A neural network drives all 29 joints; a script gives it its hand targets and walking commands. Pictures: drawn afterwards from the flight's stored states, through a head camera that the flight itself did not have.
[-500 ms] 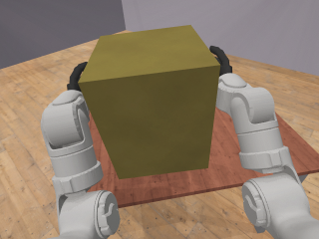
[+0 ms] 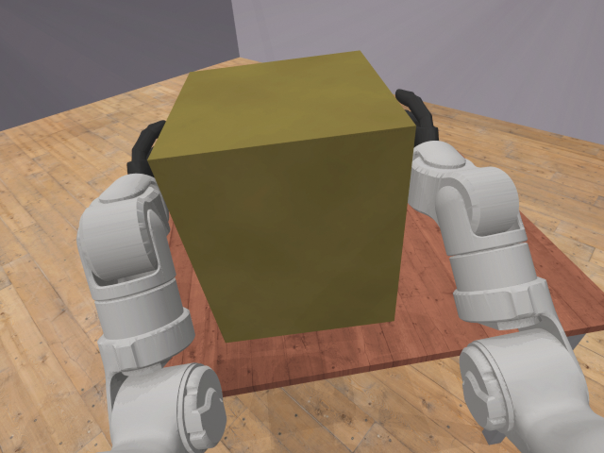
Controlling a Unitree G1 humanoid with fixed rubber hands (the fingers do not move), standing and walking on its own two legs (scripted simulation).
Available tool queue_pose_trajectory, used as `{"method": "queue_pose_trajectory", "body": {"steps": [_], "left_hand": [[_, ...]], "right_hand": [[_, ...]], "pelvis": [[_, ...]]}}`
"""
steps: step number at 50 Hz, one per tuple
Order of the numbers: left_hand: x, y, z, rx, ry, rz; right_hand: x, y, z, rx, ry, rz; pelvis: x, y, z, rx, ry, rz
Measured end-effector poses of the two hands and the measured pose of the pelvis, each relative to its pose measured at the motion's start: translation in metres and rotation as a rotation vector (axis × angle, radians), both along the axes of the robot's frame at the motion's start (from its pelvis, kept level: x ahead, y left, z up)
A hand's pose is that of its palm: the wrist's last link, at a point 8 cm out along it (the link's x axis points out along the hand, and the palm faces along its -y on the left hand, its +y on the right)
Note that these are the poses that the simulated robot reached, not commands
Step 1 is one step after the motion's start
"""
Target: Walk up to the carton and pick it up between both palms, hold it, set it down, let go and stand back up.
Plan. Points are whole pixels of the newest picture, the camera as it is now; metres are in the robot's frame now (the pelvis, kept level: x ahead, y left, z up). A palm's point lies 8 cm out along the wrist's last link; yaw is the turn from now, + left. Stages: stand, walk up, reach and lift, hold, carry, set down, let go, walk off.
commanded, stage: hold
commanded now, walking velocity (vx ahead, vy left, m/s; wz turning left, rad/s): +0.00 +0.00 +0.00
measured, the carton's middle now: (292, 197) +0.37 +0.02 +0.23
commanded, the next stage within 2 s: set down in 0.52 s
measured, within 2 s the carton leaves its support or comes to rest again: neither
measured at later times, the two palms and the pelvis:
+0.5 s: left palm (171, 198) +0.34 +0.15 +0.26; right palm (444, 166) +0.35 -0.15 +0.26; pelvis +0.00 -0.01 +0.00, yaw +3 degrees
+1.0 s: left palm (184, 213) +0.36 +0.15 +0.22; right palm (425, 202) +0.37 -0.15 +0.20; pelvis -0.01 -0.03 +0.00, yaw +6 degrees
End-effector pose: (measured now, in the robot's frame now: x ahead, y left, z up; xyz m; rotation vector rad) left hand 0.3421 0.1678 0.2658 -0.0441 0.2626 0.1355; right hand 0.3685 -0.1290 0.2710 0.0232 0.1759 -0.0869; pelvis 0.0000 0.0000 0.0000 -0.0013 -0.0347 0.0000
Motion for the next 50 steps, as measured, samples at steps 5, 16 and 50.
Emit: {"method": "queue_pose_trajectory", "body": {"steps": [5,16,50], "left_hand": [[0.000,0.000,0.000,0.000,-0.001,-0.001],[0.001,-0.001,0.001,0.011,-0.013,-0.010],[0.021,-0.020,-0.049,0.106,-0.173,-0.056]], "right_hand": [[0.000,0.000,0.001,0.001,-0.001,-0.001],[0.000,-0.001,0.000,0.023,-0.010,-0.007],[0.005,-0.020,-0.071,-0.004,-0.179,-0.052]], "pelvis": [[0.001,0.000,0.000,0.000,-0.001,0.001],[0.001,0.001,0.000,0.000,0.003,0.020],[-0.012,-0.030,-0.004,0.000,-0.095,0.100]]}}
